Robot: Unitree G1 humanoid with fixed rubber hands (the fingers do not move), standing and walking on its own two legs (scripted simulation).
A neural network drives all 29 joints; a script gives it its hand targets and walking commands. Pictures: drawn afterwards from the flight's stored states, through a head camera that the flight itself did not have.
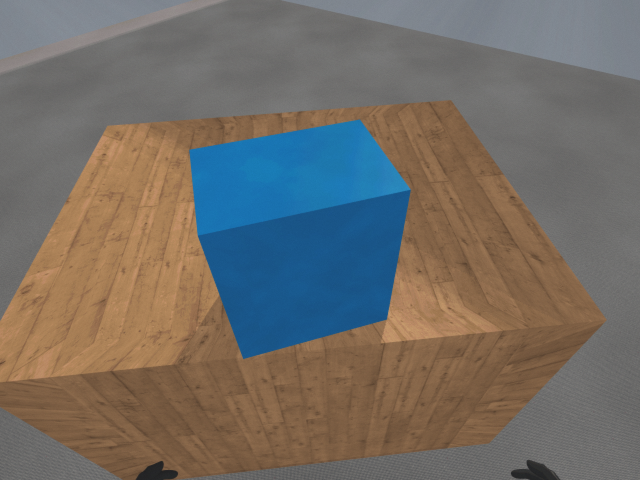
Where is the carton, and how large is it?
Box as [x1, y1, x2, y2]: [189, 120, 410, 358]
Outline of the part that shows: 360,120 354,120 189,150 198,237 243,358 386,319 410,189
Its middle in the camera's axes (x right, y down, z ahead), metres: -0.03 +0.01 +0.59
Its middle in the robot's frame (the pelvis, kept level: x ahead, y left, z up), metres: +0.46 +0.04 +0.05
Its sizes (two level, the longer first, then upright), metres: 0.245 0.170 0.281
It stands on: a pedestal, 0.67 m high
